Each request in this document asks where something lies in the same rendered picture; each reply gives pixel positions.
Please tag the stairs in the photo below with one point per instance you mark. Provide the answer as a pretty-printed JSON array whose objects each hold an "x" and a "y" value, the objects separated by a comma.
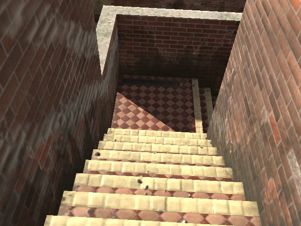
[
  {"x": 207, "y": 104},
  {"x": 155, "y": 178}
]

